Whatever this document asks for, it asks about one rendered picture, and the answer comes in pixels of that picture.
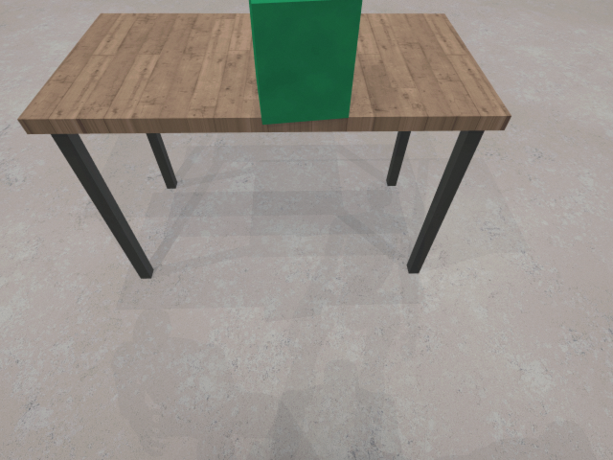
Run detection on table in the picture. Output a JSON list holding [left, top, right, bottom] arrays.
[[17, 13, 511, 279]]

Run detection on carton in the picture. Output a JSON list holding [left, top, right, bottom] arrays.
[[249, 0, 362, 125]]

